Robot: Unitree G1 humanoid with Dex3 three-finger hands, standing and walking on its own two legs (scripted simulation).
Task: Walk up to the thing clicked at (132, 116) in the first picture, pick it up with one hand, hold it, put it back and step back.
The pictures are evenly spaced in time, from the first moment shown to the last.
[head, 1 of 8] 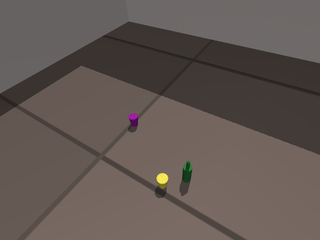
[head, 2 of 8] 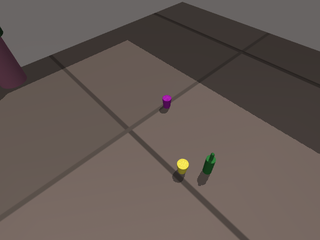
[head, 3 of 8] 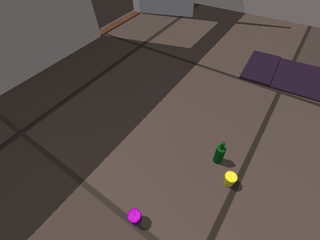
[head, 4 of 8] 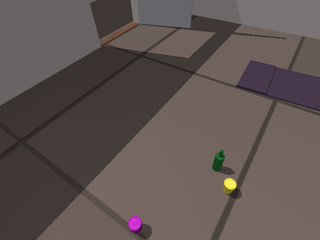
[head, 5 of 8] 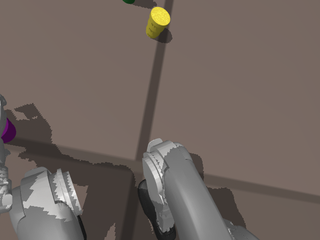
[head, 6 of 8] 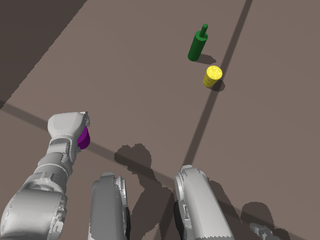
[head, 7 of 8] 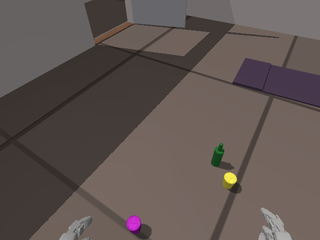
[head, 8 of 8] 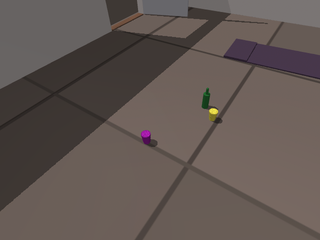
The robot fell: no
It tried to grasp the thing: yes
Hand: left
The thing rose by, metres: 0.65
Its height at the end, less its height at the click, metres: +0.00
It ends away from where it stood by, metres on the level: 0.01
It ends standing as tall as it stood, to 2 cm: yes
